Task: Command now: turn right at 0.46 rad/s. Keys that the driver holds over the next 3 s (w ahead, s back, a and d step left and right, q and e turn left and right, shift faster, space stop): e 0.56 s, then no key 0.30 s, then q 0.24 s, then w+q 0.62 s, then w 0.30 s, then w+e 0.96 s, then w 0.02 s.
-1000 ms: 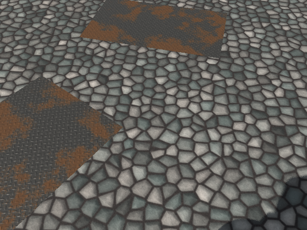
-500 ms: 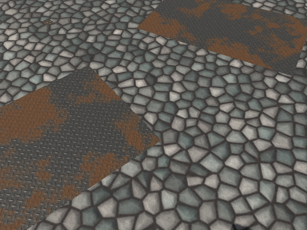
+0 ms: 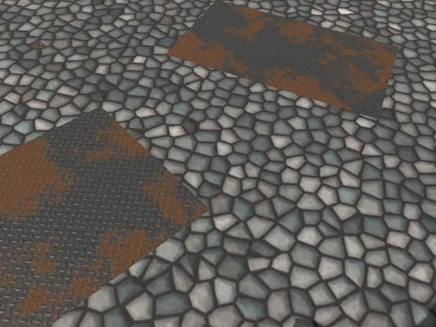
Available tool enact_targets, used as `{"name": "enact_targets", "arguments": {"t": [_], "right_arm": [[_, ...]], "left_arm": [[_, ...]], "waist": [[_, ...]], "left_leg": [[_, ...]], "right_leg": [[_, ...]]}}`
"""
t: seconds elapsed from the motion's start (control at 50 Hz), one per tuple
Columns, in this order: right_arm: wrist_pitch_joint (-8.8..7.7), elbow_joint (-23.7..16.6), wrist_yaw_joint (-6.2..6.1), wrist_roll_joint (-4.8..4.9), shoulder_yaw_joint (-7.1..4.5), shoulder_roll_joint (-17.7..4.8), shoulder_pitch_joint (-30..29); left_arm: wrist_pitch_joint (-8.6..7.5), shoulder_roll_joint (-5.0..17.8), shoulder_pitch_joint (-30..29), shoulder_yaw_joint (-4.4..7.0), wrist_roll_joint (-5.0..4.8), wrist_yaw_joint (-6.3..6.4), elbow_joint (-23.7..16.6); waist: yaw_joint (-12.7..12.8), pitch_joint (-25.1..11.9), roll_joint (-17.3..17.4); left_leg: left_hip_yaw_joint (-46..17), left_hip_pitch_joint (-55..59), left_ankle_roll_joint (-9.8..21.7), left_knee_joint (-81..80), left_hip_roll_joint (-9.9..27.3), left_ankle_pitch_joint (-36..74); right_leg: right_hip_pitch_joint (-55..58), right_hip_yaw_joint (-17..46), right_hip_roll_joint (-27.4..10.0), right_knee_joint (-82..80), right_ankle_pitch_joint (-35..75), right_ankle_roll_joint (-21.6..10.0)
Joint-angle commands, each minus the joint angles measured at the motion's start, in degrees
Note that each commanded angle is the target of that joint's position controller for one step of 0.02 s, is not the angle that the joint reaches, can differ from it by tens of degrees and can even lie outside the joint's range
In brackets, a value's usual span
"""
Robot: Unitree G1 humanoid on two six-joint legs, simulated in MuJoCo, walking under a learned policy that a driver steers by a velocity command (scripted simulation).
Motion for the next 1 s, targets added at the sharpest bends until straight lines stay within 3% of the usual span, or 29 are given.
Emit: {"name": "enact_targets", "arguments": {"t": [0.02,0.04,0.06,0.08,0.1,0.12,0.16,0.18,0.2,0.24,0.26,0.28,0.3,0.32,0.34,0.36,0.38,0.4,0.44,0.46,0.48,0.52,0.56,0.62,0.76,0.84,0.9,0.96,1.0], "right_arm": [[-2.42,-4.76,3.18,-1.86,-1.35,-6.29,-14.51],[-2.92,-4.73,3.1,-2.28,-1.19,-6.14,-16.99],[-3.92,-3.76,2.63,-1.83,-1.03,-5.91,-15.86],[-4.88,-2.17,1.29,-1.73,-1.0,-6.45,-11.69],[-5.73,-0.04,-0.25,-0.91,-1.09,-6.89,-4.77],[-6.08,2.29,-1.68,-0.46,-1.07,-7.23,1.32],[-6.06,6.47,-2.71,-0.33,-1.33,-7.89,10.34],[-5.77,7.22,-2.98,0.51,-1.21,-8.11,10.25],[-5.53,7.31,-2.0,-0.46,-1.8,-10.85,8.02],[-5.19,8.91,0.93,-2.11,-2.93,-14.28,5.95],[-2.25,7.15,-1.04,5.71,-5.55,-17.45,0.28],[-1.27,6.72,-1.74,6.76,-5.21,-16.13,-1.52],[-0.95,7.12,-2.19,6.48,-5.13,-13.83,-1.35],[-0.71,7.82,-2.08,5.34,-4.41,-10.25,-0.03],[-1.16,7.07,-1.98,4.17,-4.09,-6.89,-3.51],[-0.92,4.68,-1.4,1.44,-2.8,-2.49,1.36],[-1.13,3.2,-1.57,2.26,-2.76,-4.66,2.63],[-1.23,-0.2,-2.46,3.03,-2.65,-5.78,-0.2],[0.63,0.34,-5.37,2.18,-2.62,-6.24,-3.46],[1.52,-0.33,-5.92,2.22,-2.54,-5.91,-1.61],[1.81,0.04,-5.76,2.26,-3.77,-9.68,1.18],[1.87,-0.91,-5.35,1.02,-3.8,-8.06,-0.54],[1.72,-3.37,-4.74,0.69,-3.28,-5.81,-3.39],[2.82,-7.0,-4.1,0.71,-2.18,-3.25,-7.77],[4.11,-10.92,-2.79,1.77,-1.62,-2.61,-10.77],[3.79,-12.31,-2.17,1.75,-1.29,-2.53,-11.95],[3.17,-11.31,-0.93,1.72,-0.94,-2.11,-11.37],[2.47,-7.78,0.68,2.82,-1.32,-2.73,-8.7],[2.17,-6.6,1.09,3.32,-2.49,-5.27,-7.08]], "left_arm": [[-3.2,1.54,6.08,-1.39,6.78,-1.82,-1.18],[-3.09,0.92,7.31,-1.96,6.13,-2.93,-0.56],[-2.99,1.63,6.65,-1.99,4.91,-4.14,-0.79],[-3.16,1.94,3.63,-2.24,3.92,-4.86,-2.26],[-3.22,2.03,-0.58,-2.51,3.22,-5.49,-3.75],[-3.19,1.79,-5.3,-2.7,3.05,-5.62,-5.6],[-3.23,0.41,-12.6,-2.95,3.66,-4.67,-8.94],[-2.65,-0.45,-13.41,-3.55,3.59,-5.22,-8.66],[-1.99,-0.85,-11.35,-3.51,3.66,-5.78,-7.14],[-1.76,0.89,-9.74,-1.89,3.07,-5.99,-6.95],[-0.21,3.59,-11.18,0.87,-8.3,-5.32,-8.19],[0.48,1.8,-7.05,0.45,-8.24,-5.07,-6.43],[1.14,1.21,-3.91,1.08,-6.32,-4.62,-3.89],[1.54,2.74,1.83,2.5,-4.51,-4.06,-0.94],[1.43,5.18,11.89,3.89,-3.21,-3.13,2.34],[-0.1,11.39,10.62,3.7,-0.41,-3.2,2.13],[-0.29,13.12,8.59,3.57,-1.09,-3.53,-0.55],[-0.13,14.0,5.34,3.5,-1.04,-3.6,-2.34],[0.96,8.34,-1.66,1.04,-1.19,-2.63,-3.67],[0.85,9.05,-2.93,0.66,-0.87,-2.28,-3.83],[0.36,7.07,-4.27,-0.32,-1.1,-1.96,-4.2],[-0.12,6.49,-5.12,-0.72,-1.11,-0.74,-4.51],[-0.26,7.1,-2.66,-0.91,-0.7,0.49,-4.26],[1.16,5.46,1.39,-2.4,-0.88,2.84,-3.85],[2.78,4.12,3.91,-4.45,-0.25,3.76,-5.79],[3.04,3.65,3.22,-4.43,-0.22,3.96,-6.92],[3.22,2.36,2.58,-3.81,-0.25,3.99,-6.46],[3.16,2.62,4.66,-2.5,-0.07,2.49,-4.84],[2.54,4.43,5.12,-1.44,0.13,1.4,-4.54]], "waist": [[5.21,-2.71,9.54],[5.75,-3.74,6.66],[4.71,-3.79,5.34],[1.71,-2.87,4.0],[-2.52,-3.68,6.33],[-6.01,-2.5,6.84],[-9.96,-1.26,10.39],[-10.57,0.22,8.11],[-9.64,2.39,7.42],[-6.63,4.18,10.86],[-3.44,3.42,10.97],[-0.87,0.54,10.27],[-0.04,-1.16,8.53],[2.09,-3.35,4.71],[9.23,-4.08,-3.29],[2.43,-4.95,-12.93],[3.82,-13.11,-11.58],[3.18,-15.93,-9.67],[2.29,-10.21,-3.14],[-0.49,-8.5,-5.1],[-2.36,-6.75,-3.07],[-2.16,-6.29,-5.04],[-1.0,-7.33,-4.22],[0.88,-6.45,-3.82],[2.51,-3.17,-4.2],[2.23,-1.05,-3.93],[2.06,-0.89,-5.1],[3.76,-0.19,-7.73],[3.78,1.51,-9.91]], "left_leg": [[-15.64,-5.79,13.01,-28.81,10.92,23.98],[-11.47,-8.21,11.37,-27.61,9.18,18.65],[-10.01,-5.62,10.02,-28.06,9.45,15.08],[-10.14,0.79,9.35,-27.51,10.61,14.03],[-11.64,9.81,10.05,-28.87,12.79,16.42],[-12.99,16.9,9.68,-28.08,14.65,15.91],[-16.97,23.17,10.55,-28.92,18.79,24.33],[-12.64,20.88,7.85,-29.23,16.44,14.92],[-9.37,14.92,4.99,-30.41,14.69,4.28],[-10.11,5.57,5.51,-36.01,17.84,0.09],[-3.15,3.82,4.33,-28.19,13.41,20.7],[0.4,6.27,3.02,-24.42,13.69,24.51],[2.06,5.86,1.88,-19.65,13.83,23.26],[5.19,4.6,0.3,-10.53,11.25,22.52],[8.22,-6.67,-3.3,11.78,3.19,4.57],[4.07,-25.19,-5.23,32.9,2.43,-10.03],[-1.15,-27.82,-6.14,42.16,1.24,-6.41],[-4.31,-30.49,-5.96,46.55,-0.76,-1.73],[-6.9,-31.91,-4.82,44.5,-1.37,8.33],[-8.7,-28.89,-4.87,42.47,-1.45,11.12],[-10.63,-27.13,-4.52,34.56,-1.88,20.3],[-9.31,-26.29,-4.62,34.1,-4.38,24.71],[-9.71,-28.78,-5.4,37.49,-6.16,24.18],[-9.95,-32.08,-7.61,32.71,-7.75,29.26],[-11.11,-29.83,-9.16,34.53,-9.39,26.78],[-10.66,-24.15,-8.74,25.11,-8.52,26.4],[-9.82,-14.64,-6.99,4.48,-5.55,27.72],[-6.05,6.02,-3.21,-17.09,-5.37,24.13],[-3.55,13.55,-0.95,-25.08,-7.8,22.73]], "right_leg": [[-2.96,-4.37,-0.08,22.8,19.95,0.4],[-1.34,-6.19,-1.16,23.96,24.99,-0.24],[-2.09,-6.32,-3.62,21.34,27.8,-0.41],[-6.3,-5.85,-6.56,14.32,30.01,-0.03],[-10.1,-7.67,-8.27,8.93,27.29,0.82],[-14.13,-7.81,-10.73,0.21,26.58,1.47],[-16.24,-9.18,-12.01,-5.63,17.19,1.12],[-12.07,-10.91,-12.95,-19.21,20.92,0.71],[-2.99,-12.84,-12.51,-29.57,29.93,0.16],[10.12,-14.97,-9.16,-27.03,23.15,-2.15],[16.57,-11.82,-6.69,-33.48,24.22,-2.7],[20.17,-14.6,-5.24,-38.53,32.27,-3.09],[26.77,-13.93,-5.94,-41.87,37.8,-3.98],[34.92,-14.32,-5.79,-44.26,39.75,-5.21],[47.74,-9.84,-10.31,-46.04,48.97,-9.37],[56.73,1.18,-20.14,-30.96,84.54,-11.39],[56.69,6.52,-25.78,-31.49,91.02,-16.83],[52.86,12.69,-27.97,-36.07,70.68,-21.28],[40.57,15.72,-26.2,-42.42,40.11,-18.15],[33.65,19.45,-27.36,-43.32,36.02,-19.49],[29.87,15.88,-23.19,-43.09,26.91,-16.47],[27.52,13.59,-18.25,-41.35,26.44,-13.21],[29.11,15.72,-18.09,-39.47,33.19,-13.12],[31.82,16.53,-16.58,-39.19,26.68,-11.19],[32.07,19.93,-15.92,-41.66,15.04,-13.23],[30.43,20.13,-15.01,-43.46,10.08,-15.34],[29.15,17.86,-14.67,-45.6,4.97,-15.04],[21.33,13.88,-15.15,-49.49,0.65,-15.03],[18.74,14.4,-16.18,-50.32,-3.67,-14.86]]}}
Next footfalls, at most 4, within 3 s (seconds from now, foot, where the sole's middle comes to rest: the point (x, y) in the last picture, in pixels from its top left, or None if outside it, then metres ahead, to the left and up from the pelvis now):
0.34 right None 0.07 -0.18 -0.80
1.08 left None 0.12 0.04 -0.80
1.56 right None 0.18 -0.21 -0.80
2.00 left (205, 321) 0.53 0.04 -0.80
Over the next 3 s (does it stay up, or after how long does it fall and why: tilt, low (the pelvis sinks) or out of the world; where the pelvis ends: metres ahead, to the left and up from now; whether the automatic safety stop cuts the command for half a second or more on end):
stays up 0.96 -0.10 -0.05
